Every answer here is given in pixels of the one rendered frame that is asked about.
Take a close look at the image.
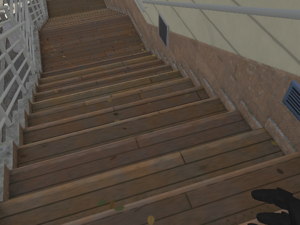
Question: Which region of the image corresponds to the right robot hand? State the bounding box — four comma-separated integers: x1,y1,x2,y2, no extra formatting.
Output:
247,187,300,225

